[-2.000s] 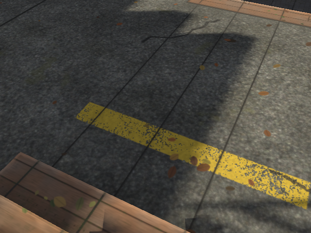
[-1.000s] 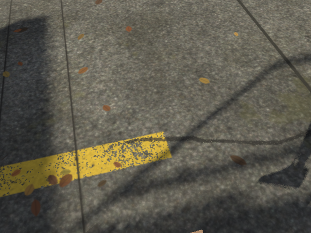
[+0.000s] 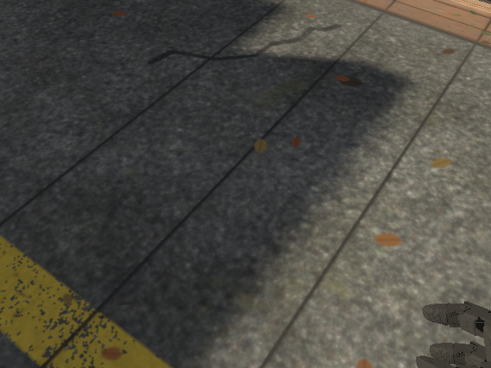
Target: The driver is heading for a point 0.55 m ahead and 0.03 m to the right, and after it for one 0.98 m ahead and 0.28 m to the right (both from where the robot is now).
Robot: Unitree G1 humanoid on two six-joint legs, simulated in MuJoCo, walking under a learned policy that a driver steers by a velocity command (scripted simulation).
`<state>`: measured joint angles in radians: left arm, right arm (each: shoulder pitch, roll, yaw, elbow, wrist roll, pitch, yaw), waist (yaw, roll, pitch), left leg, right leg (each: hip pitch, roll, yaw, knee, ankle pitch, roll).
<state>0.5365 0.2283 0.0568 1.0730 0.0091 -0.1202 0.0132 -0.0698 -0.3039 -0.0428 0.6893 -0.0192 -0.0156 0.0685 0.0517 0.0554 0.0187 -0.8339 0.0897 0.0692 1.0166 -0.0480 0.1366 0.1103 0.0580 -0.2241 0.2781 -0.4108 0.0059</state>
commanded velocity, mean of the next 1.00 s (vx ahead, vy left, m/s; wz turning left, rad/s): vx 0.56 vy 0.00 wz -0.18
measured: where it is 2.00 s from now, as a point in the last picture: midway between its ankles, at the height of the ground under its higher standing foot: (237, 264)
